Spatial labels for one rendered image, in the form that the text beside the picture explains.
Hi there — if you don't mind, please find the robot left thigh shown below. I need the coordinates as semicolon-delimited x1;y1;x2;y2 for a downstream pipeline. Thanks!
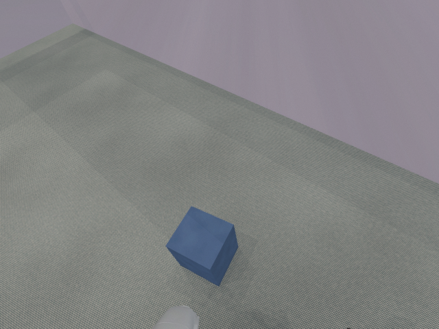
152;306;200;329

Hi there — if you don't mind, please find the carton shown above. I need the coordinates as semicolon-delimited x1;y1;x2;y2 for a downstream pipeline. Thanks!
166;206;238;286

